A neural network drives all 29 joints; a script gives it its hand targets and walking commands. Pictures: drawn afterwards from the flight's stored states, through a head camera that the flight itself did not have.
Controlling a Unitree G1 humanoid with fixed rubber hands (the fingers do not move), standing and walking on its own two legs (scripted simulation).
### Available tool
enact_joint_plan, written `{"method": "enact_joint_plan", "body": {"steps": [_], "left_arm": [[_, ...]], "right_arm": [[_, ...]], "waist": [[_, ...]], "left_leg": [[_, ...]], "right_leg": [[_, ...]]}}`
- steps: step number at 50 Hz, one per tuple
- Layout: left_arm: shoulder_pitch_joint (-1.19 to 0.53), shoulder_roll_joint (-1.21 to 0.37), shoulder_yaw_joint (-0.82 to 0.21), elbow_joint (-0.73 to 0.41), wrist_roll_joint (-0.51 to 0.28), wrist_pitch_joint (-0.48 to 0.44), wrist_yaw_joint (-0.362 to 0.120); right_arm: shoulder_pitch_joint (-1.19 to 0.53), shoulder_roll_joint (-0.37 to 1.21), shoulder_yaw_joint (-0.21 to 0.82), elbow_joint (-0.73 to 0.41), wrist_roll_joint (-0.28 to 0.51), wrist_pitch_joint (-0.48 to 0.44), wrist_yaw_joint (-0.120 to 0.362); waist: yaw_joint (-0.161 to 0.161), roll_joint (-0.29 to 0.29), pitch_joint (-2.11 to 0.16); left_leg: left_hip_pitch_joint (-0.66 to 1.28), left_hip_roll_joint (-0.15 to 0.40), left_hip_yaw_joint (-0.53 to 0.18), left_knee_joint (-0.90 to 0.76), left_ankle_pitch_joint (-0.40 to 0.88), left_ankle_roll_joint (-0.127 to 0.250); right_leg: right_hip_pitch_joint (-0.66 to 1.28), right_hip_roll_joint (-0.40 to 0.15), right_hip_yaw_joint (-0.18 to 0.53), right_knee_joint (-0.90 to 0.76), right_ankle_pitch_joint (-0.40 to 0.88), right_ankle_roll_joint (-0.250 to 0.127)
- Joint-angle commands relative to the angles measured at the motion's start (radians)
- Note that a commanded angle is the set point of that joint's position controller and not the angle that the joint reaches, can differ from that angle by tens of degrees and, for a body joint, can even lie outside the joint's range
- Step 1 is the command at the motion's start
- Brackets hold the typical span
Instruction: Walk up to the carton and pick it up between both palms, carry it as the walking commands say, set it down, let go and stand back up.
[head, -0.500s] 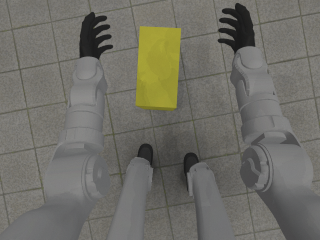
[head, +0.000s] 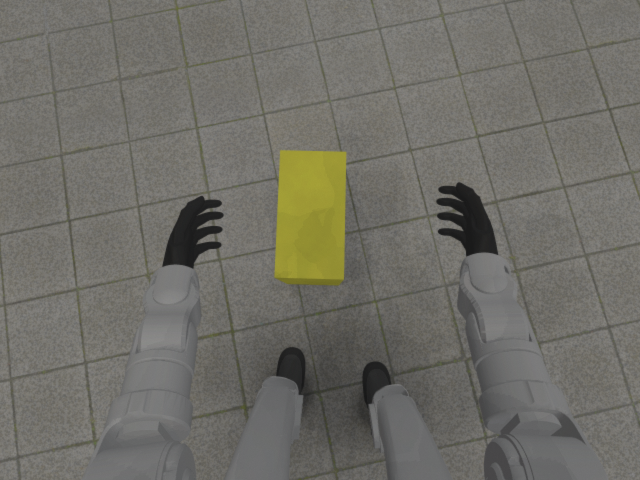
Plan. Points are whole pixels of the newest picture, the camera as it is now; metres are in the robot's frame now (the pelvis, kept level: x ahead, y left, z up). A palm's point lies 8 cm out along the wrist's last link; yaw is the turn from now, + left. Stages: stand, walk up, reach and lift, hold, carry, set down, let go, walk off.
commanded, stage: let go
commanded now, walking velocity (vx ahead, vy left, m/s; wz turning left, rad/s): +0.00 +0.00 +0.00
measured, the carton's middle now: (313, 226) +0.49 +0.05 -0.57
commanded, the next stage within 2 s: stand in 0.90 s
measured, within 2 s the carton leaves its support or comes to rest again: neither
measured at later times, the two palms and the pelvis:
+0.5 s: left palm (91, 424) +0.20 +0.24 -0.02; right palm (594, 409) +0.22 -0.23 -0.02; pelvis +0.04 +0.00 +0.06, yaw +0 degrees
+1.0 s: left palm (89, 422) +0.20 +0.24 -0.02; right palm (625, 430) +0.20 -0.26 -0.03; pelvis +0.06 -0.01 +0.05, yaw +1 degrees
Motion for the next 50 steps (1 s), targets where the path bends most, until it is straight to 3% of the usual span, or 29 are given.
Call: {"method": "enact_joint_plan", "body": {"steps": [1, 10, 18, 23, 31, 38, 45, 46, 47, 48, 50], "left_arm": [[0.075, 0.067, -0.038, -0.121, -0.017, -0.033, -0.017], [0.387, 0.101, -0.099, -0.155, -0.079, -0.075, -0.039], [0.662, 0.176, -0.171, -0.238, -0.142, -0.083, -0.045], [0.705, 0.198, -0.205, -0.266, -0.167, -0.061, -0.059], [0.725, 0.237, -0.197, -0.264, -0.156, 0.011, -0.069], [0.718, 0.251, -0.182, -0.243, -0.159, 0.05, -0.072], [0.692, 0.264, -0.193, -0.216, -0.152, 0.078, -0.041], [0.793, 0.276, -0.193, -0.095, -0.136, -0.021, -0.001], [0.805, 0.293, -0.191, -0.093, -0.123, -0.06, 0.015], [0.788, 0.287, -0.195, -0.081, -0.123, -0.087, 0.019], [0.771, 0.274, -0.206, -0.063, -0.131, -0.122, 0.02]], "right_arm": [[0.039, -0.057, 0.028, -0.122, 0.028, -0.042, 0.023], [0.333, -0.11, 0.07, -0.08, 0.081, -0.098, 0.105], [0.624, -0.186, 0.105, -0.164, 0.114, -0.117, 0.144], [0.692, -0.196, 0.121, -0.207, 0.136, -0.085, 0.162], [0.73, -0.22, 0.131, -0.226, 0.153, -0.02, 0.18], [0.732, -0.234, 0.138, -0.233, 0.157, 0.013, 0.17], [0.727, -0.243, 0.162, -0.216, 0.163, 0.005, 0.144], [0.834, -0.321, 0.135, -0.053, 0.131, -0.059, 0.102], [0.838, -0.33, 0.132, -0.056, 0.129, -0.087, 0.087], [0.81, -0.314, 0.137, -0.041, 0.131, -0.108, 0.084], [0.801, -0.284, 0.148, -0.008, 0.138, -0.138, 0.09]], "waist": [[-0.005, -0.001, -0.814], [-0.02, 0.022, -0.412], [-0.012, -0.014, -0.233], [-0.013, -0.029, -0.074], [-0.014, 0.007, 0.072], [-0.026, -0.014, 0.091], [-0.035, -0.035, 0.029], [-0.018, 0.007, 0.039], [-0.02, 0.002, 0.085], [-0.019, -0.017, 0.101], [-0.025, -0.031, 0.043]], "left_leg": [[0.775, -0.024, 0.046, -0.013, 0.549, -0.007], [0.872, -0.002, 0.045, -0.182, 0.228, -0.016], [1.103, -0.009, 0.051, -0.321, 0.278, -0.012], [1.136, -0.009, 0.067, -0.374, 0.19, -0.009], [1.162, -0.009, 0.077, -0.391, 0.116, -0.021], [1.163, -0.014, 0.073, -0.368, 0.14, -0.018], [1.126, -0.024, 0.055, -0.325, 0.222, -0.025], [0.956, 0.088, -0.001, -0.356, -0.06, -0.047], [0.894, 0.093, -0.034, -0.377, -0.16, -0.041], [0.864, 0.093, -0.047, -0.371, -0.166, -0.034], [0.898, 0.096, -0.058, -0.333, -0.057, -0.019]], "right_leg": [[0.373, 0.038, -0.09, -0.087, 0.395, 0.027], [0.512, -0.007, -0.095, -0.24, 0.132, 0.008], [0.755, -0.012, -0.083, -0.369, 0.214, -0.001], [0.836, -0.011, -0.087, -0.429, 0.146, -0.005], [0.891, -0.011, -0.084, -0.445, 0.077, -0.019], [0.927, -0.011, -0.074, -0.423, 0.134, -0.014], [0.995, -0.023, -0.061, -0.387, 0.285, -0.004], [0.905, -0.108, -0.02, -0.387, -0.089, 0.004], [0.88, -0.115, 0.015, -0.404, -0.178, -0.004], [0.837, -0.123, 0.042, -0.408, -0.201, -0.012], [0.827, -0.133, 0.065, -0.394, -0.123, -0.024]]}}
